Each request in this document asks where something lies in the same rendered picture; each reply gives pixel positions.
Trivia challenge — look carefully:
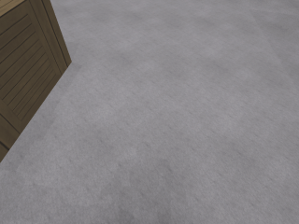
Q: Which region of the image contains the pedestal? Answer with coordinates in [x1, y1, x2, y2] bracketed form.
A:
[0, 0, 72, 162]

